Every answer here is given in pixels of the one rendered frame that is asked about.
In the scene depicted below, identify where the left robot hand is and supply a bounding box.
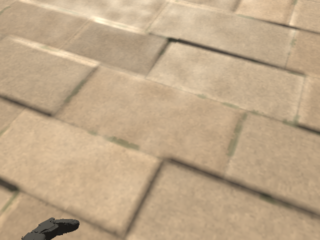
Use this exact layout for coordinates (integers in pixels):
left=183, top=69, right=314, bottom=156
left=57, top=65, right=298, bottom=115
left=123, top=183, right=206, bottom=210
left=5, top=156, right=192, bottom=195
left=21, top=217, right=80, bottom=240

